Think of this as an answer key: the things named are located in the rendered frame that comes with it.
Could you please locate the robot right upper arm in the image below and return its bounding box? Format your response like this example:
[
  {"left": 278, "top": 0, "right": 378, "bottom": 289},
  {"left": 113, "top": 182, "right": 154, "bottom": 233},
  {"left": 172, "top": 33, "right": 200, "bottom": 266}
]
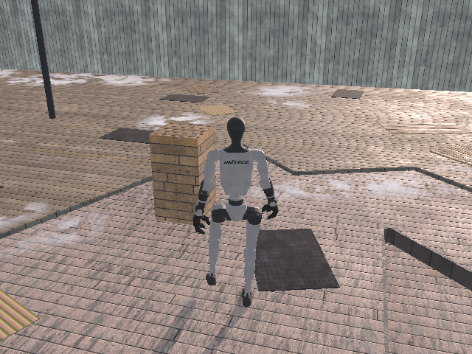
[{"left": 251, "top": 149, "right": 271, "bottom": 189}]

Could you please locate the left robot hand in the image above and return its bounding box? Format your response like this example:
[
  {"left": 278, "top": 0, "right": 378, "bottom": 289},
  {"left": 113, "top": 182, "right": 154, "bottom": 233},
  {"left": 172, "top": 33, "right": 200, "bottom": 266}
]
[{"left": 193, "top": 215, "right": 210, "bottom": 235}]

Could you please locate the robot left upper arm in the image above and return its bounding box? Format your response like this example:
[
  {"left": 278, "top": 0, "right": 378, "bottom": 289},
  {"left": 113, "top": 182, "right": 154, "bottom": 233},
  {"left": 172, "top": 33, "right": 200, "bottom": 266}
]
[{"left": 202, "top": 149, "right": 221, "bottom": 191}]

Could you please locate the robot right forearm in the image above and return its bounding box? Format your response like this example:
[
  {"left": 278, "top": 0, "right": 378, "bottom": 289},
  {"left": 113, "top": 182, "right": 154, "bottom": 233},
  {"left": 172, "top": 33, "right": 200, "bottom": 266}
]
[{"left": 263, "top": 178, "right": 277, "bottom": 207}]

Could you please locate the robot right shin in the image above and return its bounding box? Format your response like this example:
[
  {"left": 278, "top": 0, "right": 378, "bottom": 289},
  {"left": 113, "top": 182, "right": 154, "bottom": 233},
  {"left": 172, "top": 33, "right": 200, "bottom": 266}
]
[{"left": 244, "top": 249, "right": 256, "bottom": 296}]

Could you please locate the robot left forearm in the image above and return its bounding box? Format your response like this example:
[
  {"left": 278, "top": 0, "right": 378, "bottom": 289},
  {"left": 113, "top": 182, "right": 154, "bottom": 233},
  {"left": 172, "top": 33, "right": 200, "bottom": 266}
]
[{"left": 194, "top": 180, "right": 209, "bottom": 216}]

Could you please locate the right robot hand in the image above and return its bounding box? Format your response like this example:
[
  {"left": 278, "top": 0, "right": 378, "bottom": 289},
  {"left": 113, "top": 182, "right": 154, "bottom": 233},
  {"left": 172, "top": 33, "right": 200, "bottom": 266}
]
[{"left": 262, "top": 204, "right": 279, "bottom": 219}]

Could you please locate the robot right thigh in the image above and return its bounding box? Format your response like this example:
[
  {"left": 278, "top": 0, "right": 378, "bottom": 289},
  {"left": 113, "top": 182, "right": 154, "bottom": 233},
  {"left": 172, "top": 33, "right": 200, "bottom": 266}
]
[{"left": 243, "top": 206, "right": 262, "bottom": 262}]

